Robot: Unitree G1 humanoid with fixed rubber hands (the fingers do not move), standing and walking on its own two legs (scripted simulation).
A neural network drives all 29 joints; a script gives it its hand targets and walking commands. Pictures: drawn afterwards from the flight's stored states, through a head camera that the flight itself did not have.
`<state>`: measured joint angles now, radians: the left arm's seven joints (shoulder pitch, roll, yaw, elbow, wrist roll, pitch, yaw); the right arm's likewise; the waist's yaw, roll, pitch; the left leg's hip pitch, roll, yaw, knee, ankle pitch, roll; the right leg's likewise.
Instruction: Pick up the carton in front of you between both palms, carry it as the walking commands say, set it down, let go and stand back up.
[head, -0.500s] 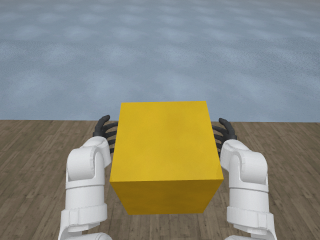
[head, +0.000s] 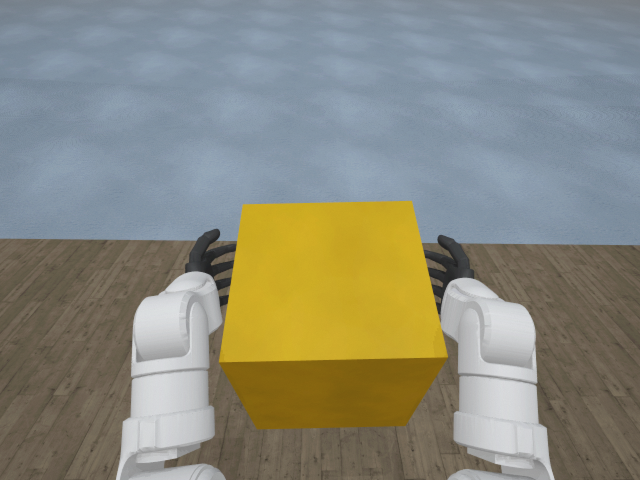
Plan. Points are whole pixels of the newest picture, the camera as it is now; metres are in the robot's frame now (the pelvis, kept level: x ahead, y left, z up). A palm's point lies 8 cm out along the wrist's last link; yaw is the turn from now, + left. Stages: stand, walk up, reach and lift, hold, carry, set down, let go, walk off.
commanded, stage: carry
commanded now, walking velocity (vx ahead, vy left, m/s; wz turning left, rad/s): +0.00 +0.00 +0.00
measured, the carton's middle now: (329, 322) +0.32 +0.00 +0.04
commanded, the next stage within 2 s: none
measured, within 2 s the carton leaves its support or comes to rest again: neither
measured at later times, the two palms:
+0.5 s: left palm (240, 247) +0.40 +0.12 +0.11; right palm (462, 258) +0.39 -0.18 +0.10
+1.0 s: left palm (244, 191) +0.66 +0.17 +0.01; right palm (392, 199) +0.64 -0.13 +0.01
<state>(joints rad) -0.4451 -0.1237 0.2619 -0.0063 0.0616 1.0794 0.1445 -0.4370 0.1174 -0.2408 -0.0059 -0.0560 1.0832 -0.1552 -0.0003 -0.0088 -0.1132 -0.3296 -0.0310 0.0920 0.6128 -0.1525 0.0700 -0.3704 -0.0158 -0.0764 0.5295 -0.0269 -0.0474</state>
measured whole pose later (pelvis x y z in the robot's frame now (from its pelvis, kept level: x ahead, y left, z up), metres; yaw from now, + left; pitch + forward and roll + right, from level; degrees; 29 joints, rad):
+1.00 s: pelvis +0.33 +0.03 -0.07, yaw -1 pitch +4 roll -2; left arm -0.40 -0.11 0.22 -0.04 0.01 1.02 0.15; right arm -0.36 0.13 -0.23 -0.08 -0.05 1.02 -0.15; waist -0.02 0.01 -0.04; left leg -0.48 -0.05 0.11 0.66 -0.09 0.14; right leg -0.44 0.03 0.00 1.32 -0.51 -0.04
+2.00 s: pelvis +1.00 +0.04 -0.18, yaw -3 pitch +4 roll -1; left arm -0.38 -0.09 0.20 -0.09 0.00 0.98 0.14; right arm -0.37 0.13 -0.20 -0.12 -0.06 1.00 -0.16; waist 0.07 0.03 -0.11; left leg -0.42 -0.05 0.14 0.40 0.21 0.12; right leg -0.09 0.10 -0.08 0.90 -0.40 -0.08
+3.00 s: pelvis +1.69 +0.06 -0.29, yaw -1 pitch +4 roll +1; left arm -0.39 -0.08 0.19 -0.09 -0.01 0.96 0.14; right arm -0.35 0.13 -0.19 -0.13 -0.05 0.96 -0.16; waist 0.03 -0.02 -0.08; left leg -0.51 -0.05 0.14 0.51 -0.07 0.11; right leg -0.15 0.04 -0.06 0.91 -0.44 -0.06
